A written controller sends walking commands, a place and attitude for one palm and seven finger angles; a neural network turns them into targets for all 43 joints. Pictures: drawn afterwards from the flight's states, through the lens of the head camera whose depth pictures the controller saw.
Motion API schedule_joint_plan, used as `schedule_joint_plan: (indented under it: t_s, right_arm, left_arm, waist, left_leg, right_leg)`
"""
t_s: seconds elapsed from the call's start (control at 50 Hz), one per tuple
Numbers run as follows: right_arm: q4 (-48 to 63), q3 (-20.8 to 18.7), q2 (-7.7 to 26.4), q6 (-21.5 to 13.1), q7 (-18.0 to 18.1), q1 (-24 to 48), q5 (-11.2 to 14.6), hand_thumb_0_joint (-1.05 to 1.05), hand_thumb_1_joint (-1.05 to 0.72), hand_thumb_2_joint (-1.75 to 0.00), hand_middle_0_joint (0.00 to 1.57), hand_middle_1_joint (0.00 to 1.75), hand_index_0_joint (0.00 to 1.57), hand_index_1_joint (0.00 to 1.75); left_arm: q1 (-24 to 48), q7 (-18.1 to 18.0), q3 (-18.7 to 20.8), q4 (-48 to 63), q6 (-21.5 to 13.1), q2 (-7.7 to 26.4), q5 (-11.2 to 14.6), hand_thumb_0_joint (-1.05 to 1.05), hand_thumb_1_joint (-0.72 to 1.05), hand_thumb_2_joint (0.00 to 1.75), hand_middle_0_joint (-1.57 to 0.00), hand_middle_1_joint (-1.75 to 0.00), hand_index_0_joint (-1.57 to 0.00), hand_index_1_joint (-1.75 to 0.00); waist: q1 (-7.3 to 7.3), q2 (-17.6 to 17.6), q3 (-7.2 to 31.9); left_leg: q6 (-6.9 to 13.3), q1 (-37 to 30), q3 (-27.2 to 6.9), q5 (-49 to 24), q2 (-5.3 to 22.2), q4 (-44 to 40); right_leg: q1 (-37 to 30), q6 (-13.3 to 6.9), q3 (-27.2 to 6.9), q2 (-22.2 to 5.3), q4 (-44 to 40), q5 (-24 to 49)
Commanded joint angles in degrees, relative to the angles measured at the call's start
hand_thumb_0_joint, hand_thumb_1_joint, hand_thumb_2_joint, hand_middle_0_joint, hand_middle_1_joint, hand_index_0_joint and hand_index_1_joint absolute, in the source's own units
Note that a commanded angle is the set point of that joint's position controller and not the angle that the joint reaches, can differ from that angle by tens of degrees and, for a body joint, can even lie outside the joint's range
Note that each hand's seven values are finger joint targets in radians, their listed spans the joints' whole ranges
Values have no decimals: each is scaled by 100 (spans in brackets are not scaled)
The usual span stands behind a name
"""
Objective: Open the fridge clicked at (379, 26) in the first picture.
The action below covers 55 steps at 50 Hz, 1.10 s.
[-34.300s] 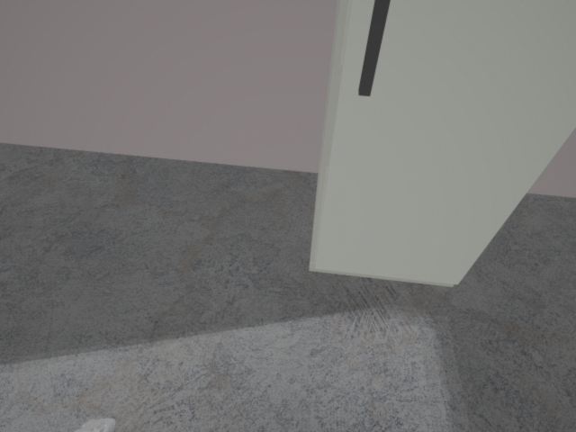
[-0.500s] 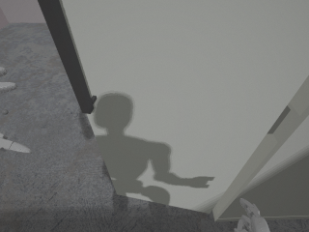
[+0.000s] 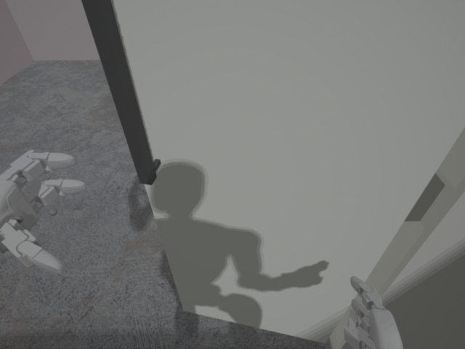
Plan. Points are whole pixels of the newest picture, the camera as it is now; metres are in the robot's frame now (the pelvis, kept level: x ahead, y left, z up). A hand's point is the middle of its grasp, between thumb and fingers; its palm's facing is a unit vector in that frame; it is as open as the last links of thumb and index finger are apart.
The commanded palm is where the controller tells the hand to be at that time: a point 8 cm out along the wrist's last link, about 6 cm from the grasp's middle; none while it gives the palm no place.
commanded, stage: draw the hand back to the body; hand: left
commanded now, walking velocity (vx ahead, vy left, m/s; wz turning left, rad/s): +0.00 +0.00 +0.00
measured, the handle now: (131, 93) +0.40 +0.22 +0.27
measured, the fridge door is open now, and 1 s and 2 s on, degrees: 77 77 77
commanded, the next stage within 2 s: step back with the hand held close in 1.06 s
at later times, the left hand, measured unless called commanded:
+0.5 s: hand (64, 216) +0.22 +0.27 +0.17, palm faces +0.47 -0.80 -0.37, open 10.6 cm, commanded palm +0.16 +0.31 +0.19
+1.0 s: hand (69, 233) +0.20 +0.26 +0.17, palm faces +0.47 -0.79 -0.39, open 7.5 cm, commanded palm +0.15 +0.29 +0.18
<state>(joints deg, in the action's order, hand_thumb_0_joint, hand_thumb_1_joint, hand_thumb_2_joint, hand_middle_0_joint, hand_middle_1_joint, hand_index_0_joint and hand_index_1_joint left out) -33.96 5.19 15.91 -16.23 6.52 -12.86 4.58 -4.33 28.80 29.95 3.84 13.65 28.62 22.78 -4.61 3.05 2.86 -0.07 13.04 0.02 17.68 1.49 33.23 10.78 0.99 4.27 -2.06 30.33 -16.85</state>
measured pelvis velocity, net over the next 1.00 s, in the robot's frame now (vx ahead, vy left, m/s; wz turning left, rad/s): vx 0.01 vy -0.01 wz -0.02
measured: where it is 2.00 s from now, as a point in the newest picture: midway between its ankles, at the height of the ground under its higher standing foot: outside the picture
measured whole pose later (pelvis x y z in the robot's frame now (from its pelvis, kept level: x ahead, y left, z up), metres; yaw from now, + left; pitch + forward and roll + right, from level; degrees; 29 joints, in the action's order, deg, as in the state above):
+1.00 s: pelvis +0.01 -0.01 +0.00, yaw -1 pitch -3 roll +0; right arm -37.2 1.3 12.5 -10.6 5.6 -11.7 0.0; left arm -25.1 -6.5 20.2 21.5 -4.2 20.1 4.0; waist -4.7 2.9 0.6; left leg -0.9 9.0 1.1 16.6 2.0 28.8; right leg 8.3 0.4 3.3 -1.5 28.2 -16.7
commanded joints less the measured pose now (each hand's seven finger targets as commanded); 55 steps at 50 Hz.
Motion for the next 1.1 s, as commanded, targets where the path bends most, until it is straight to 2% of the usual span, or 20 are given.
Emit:
schedule_joint_plan:
  t_s: [0.0, 0.02, 0.06, 0.08, 0.1, 0.16, 0.2, 0.32, 0.38, 0.42, 0.5, 0.52, 0.66, 0.68, 0.72, 0.76, 0.82, 0.88, 1.0, 1.08]
  right_arm:
    - [723, -399, 494, -441, -107, 644, -376, 0, -90, -90, 20, 30, 20, 30]
    - [618, -430, 456, -385, -129, 662, -357, 0, -90, -90, 20, 30, 20, 30]
    - [544, -479, 443, -264, -145, 691, -353, 0, -90, -90, 20, 30, 20, 30]
    - [486, -535, 494, -224, -132, 673, -385, 0, -90, -90, 20, 30, 20, 30]
    - [502, -550, 476, -199, -136, 679, -394, 0, -90, -90, 20, 30, 20, 30]
    - [466, -595, 412, -138, -130, 713, -421, 0, -90, -90, 20, 30, 20, 30]
    - [425, -616, 435, -107, -103, 712, -438, 0, -90, -90, 20, 30, 20, 30]
    - [426, -656, 402, 15, -96, 768, -441, 0, -90, -90, 20, 30, 20, 30]
    - [438, -677, 417, 79, -92, 788, -449, 0, -90, -90, 20, 30, 20, 30]
    - [475, -683, 370, 116, -104, 795, -442, 0, -90, -90, 20, 30, 20, 30]
    - [512, -687, 340, 188, -100, 792, -431, 0, -90, -90, 20, 30, 20, 30]
    - [543, -686, 339, 194, -106, 787, -435, 0, -90, -90, 20, 30, 20, 30]
    - [603, -672, 281, 220, -71, 778, -441, 0, -90, -90, 20, 30, 20, 30]
    - [592, -686, 324, 222, -54, 785, -448, 0, -90, -90, 20, 30, 20, 30]
    - [585, -669, 285, 224, -40, 781, -449, 0, -90, -90, 20, 30, 20, 30]
    - [590, -661, 273, 223, -20, 782, -450, 0, -90, -90, 20, 30, 20, 30]
    - [570, -650, 268, 209, -11, 782, -463, 0, -90, -90, 20, 30, 20, 30]
    - [569, -664, 299, 222, 0, 819, -462, 0, -90, -90, 20, 30, 20, 30]
    - [574, -645, 266, 224, -20, 832, -475, 0, -90, -90, 20, 30, 20, 30]
    - [589, -660, 288, 208, -20, 853, -472, 0, -90, -90, 20, 30, 20, 30]
  left_arm:
    - [848, -2165, 286, 2062, -1323, 1187, -1105, 0, -30, 32, -24, -100, -24, -100]
    - [308, -2568, 148, 1970, -1423, 817, -1244, 0, -26, 34, -24, -98, -24, -98]
    - [188, -3045, 197, 2317, -1697, 808, -1431, 0, -19, 37, -24, -94, -24, -94]
    - [60, -3223, 313, 2418, -1800, 927, -1524, 0, -15, 39, -24, -92, -24, -92]
    - [99, -3333, 285, 2515, -1896, 891, -1601, 0, -12, 41, -24, -89, -24, -89]
    - [47, -3527, 50, 2658, -2090, 670, -1760, 0, -1, 46, -23, -83, -23, -83]
    - [-164, -3606, -21, 2553, -2131, 600, -1815, 0, 7, 50, -23, -79, -23, -79]
    - [-530, -3674, -216, 2740, -2216, 429, -1899, 0, 28, 60, -22, -66, -22, -66]
    - [-905, -3676, -88, 2617, -2220, 497, -1892, 0, 39, 65, -22, -60, -22, -60]
    - [-1068, -3665, -73, 2754, -2244, 484, -1894, 0, 47, 69, -22, -55, -22, -55]
    - [-1406, -3641, -137, 2752, -2245, 372, -1887, 0, 61, 76, -21, -47, -21, -47]
    - [-1390, -3635, -143, 2886, -2248, 387, -1898, 0, 65, 78, -21, -45, -21, -45]
    - [-1705, -3640, -293, 3015, -2217, 270, -1910, 0, 90, 90, -20, -30, -20, -30]
    - [-1690, -3643, -247, 3053, -2211, 335, -1912, 0, 90, 90, -20, -30, -20, -30]
    - [-1491, -3662, -250, 3150, -2205, 366, -1932, 0, 90, 90, -20, -30, -20, -30]
    - [-1453, -3666, -269, 3043, -2192, 329, -1923, 0, 90, 90, -20, -30, -20, -30]
    - [-1424, -3669, -284, 3086, -2185, 327, -1934, 0, 90, 90, -20, -30, -20, -30]
    - [-1506, -3640, -279, 2864, -2137, 306, -1901, 0, 90, 90, -20, -30, -20, -30]
    - [-1479, -3635, -265, 3002, -2144, 349, -1919, 0, 90, 90, -20, -30, -20, -30]
    - [-1511, -3627, -204, 3032, -2150, 402, -1909, 0, 90, 90, -20, -30, -20, -30]
  waist:
    - [98, 81, 56]
    - [46, 127, -64]
    - [53, 512, 160]
    - [8, 310, 328]
    - [23, 379, 528]
    - [56, 516, 552]
    - [58, 198, 504]
    - [37, 196, 413]
    - [-13, -54, 303]
    - [-25, 110, 336]
    - [-8, -61, 173]
    - [-9, 106, 228]
    - [12, 66, 120]
    - [11, -102, 131]
    - [29, 173, 146]
    - [43, -34, 103]
    - [28, 145, 111]
    - [24, -219, -13]
    - [-2, 104, 113]
    - [-22, -45, 99]
  left_leg:
    - [51, -19, -158, -896, -28, -698]
    - [30, 8, -137, -725, 37, -739]
    - [39, -76, -57, -523, 20, -787]
    - [74, -102, -28, -677, 36, -778]
    - [97, -161, 6, -763, 25, -750]
    - [108, -295, 18, -901, 40, -793]
    - [144, -303, 1, -1054, 65, -800]
    - [126, -427, -15, -1450, 84, -856]
    - [138, -367, 7, -1460, 92, -915]
    - [129, -406, 50, -1538, 87, -879]
    - [131, -362, 89, -1538, 95, -877]
    - [124, -395, 92, -1543, 92, -876]
    - [145, -437, 142, -1378, 65, -851]
    - [164, -463, 137, -1465, 75, -837]
    - [158, -502, 155, -1368, 53, -820]
    - [166, -500, 155, -1268, 36, -829]
    - [175, -565, 155, -1343, 34, -813]
    - [202, -523, 163, -1262, 43, -828]
    - [191, -550, 174, -1369, 35, -818]
    - [190, -546, 165, -1370, 44, -827]
  right_leg:
    - [407, -209, -53, 136, -682, 677]
    - [350, -202, -55, 89, -630, 596]
    - [220, -199, -125, 21, -575, 538]
    - [89, -204, -133, 17, -575, 644]
    - [32, -198, -160, -18, -536, 717]
    - [14, -205, -158, -31, -449, 776]
    - [-10, -192, -130, -32, -462, 882]
    - [-98, -192, -114, -29, -426, 1101]
    - [-179, -183, -90, -21, -484, 1133]
    - [-198, -182, -116, -35, -472, 1232]
    - [-191, -168, -106, -19, -534, 1280]
    - [-208, -172, -123, -28, -527, 1289]
    - [-125, -148, -128, -18, -596, 1211]
    - [-157, -148, -119, -11, -634, 1292]
    - [-109, -149, -147, -29, -642, 1226]
    - [-84, -135, -130, -7, -660, 1123]
    - [-93, -148, -137, -37, -663, 1206]
    - [-62, -120, -135, -19, -746, 1138]
    - [-177, -133, -153, -54, -693, 1282]
    - [-180, -132, -148, -35, -728, 1247]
